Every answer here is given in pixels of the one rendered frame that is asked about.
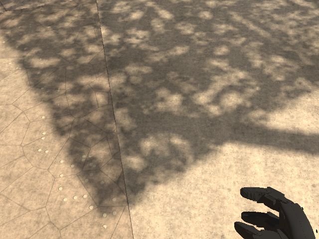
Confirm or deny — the right robot hand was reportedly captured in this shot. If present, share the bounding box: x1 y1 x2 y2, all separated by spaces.
234 186 318 239

